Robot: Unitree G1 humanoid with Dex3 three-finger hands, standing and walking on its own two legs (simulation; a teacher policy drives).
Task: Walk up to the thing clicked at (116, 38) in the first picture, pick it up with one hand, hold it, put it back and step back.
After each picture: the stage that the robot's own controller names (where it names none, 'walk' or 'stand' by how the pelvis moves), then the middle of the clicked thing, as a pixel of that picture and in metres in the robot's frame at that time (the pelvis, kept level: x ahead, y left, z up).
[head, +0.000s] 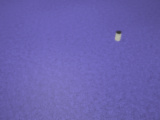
stand; (118, 35) +1.57 -0.38 -0.72
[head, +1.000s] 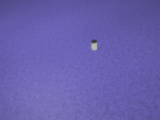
walk; (94, 44) +1.48 +0.03 -0.69
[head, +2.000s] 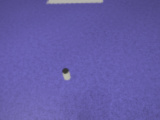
walk; (66, 74) +0.96 +0.30 -0.71
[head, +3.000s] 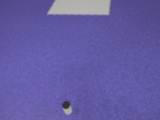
walk; (67, 107) +0.61 +0.25 -0.72
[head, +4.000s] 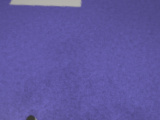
walk; out of the picture +0.41 +0.38 -0.67
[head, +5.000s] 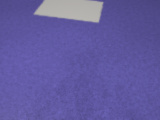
stand; out of the picture +0.44 +0.36 -0.70
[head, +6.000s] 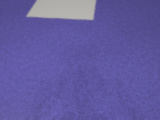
stand; out of the picture +0.38 +0.37 -0.71
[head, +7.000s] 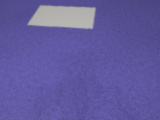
stand; out of the picture +0.37 +0.36 -0.72
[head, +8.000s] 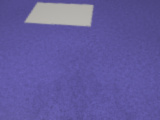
stand; out of the picture +0.37 +0.37 -0.73
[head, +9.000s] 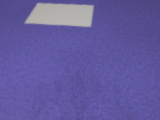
stand; out of the picture +0.36 +0.37 -0.73
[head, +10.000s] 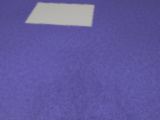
stand; out of the picture +0.36 +0.37 -0.73
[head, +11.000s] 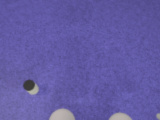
go down; (31, 87) +0.42 +0.35 -0.51
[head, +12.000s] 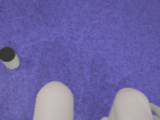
go down; (9, 58) +0.44 +0.37 -0.31
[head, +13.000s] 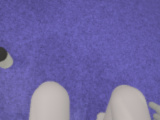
go down; (2, 58) +0.44 +0.38 -0.32
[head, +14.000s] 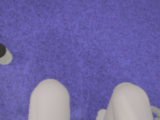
go down; (1, 54) +0.44 +0.38 -0.31
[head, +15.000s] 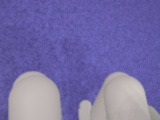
close in; out of the picture +0.42 +0.41 -0.26
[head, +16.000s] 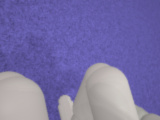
close; out of the picture +0.40 +0.43 -0.22
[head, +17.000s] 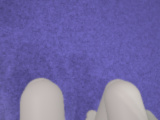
lift; out of the picture +0.35 +0.35 -0.13
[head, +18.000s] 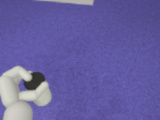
hold; (38, 89) +0.34 +0.18 +0.00
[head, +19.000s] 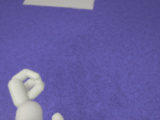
hold; out of the picture +0.37 +0.17 -0.51
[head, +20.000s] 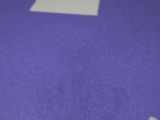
stand; out of the picture +0.26 +0.06 -0.68
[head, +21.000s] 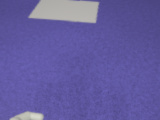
hold; out of the picture +0.23 +0.05 -0.68
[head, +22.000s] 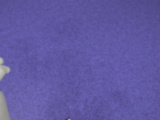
crouch; out of the picture +0.29 +0.06 -0.62
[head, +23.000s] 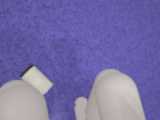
lower; (36, 80) +0.34 +0.09 -0.28
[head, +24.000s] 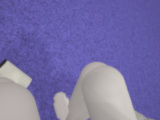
lower; (12, 76) +0.36 +0.10 -0.25
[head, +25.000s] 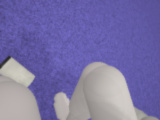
lower; (15, 73) +0.37 +0.09 -0.25
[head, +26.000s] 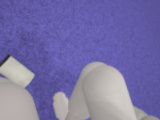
lower; (15, 71) +0.38 +0.09 -0.26
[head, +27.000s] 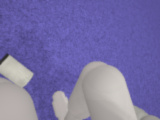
loosen; (14, 70) +0.38 +0.09 -0.26
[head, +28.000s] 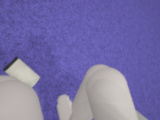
lift; (22, 73) +0.37 +0.08 -0.27
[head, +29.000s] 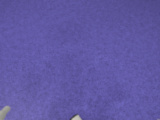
stand; out of the picture +0.31 +0.03 -0.60
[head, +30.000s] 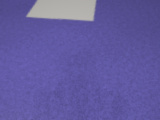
stand; out of the picture +0.28 +0.03 -0.69
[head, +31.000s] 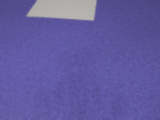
stand; out of the picture +0.27 +0.02 -0.69
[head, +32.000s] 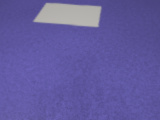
stand; out of the picture +0.28 +0.01 -0.74
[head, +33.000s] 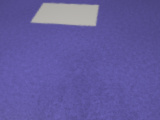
stand; out of the picture +0.28 +0.03 -0.75
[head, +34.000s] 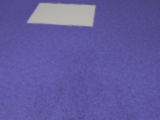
stand; out of the picture +0.26 +0.04 -0.75
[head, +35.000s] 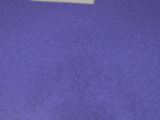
walk; out of the picture +0.30 +0.03 -0.74
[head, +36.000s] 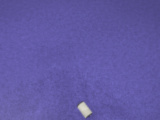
walk; (84, 109) +0.49 -0.03 -0.73
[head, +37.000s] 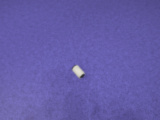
walk; (78, 71) +0.82 +0.09 -0.72
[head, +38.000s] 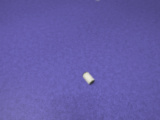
stand; (88, 78) +0.90 +0.00 -0.73
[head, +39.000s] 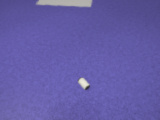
stand; (83, 83) +0.90 +0.02 -0.75
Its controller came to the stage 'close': yes
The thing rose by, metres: 0.68
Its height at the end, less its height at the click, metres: -0.02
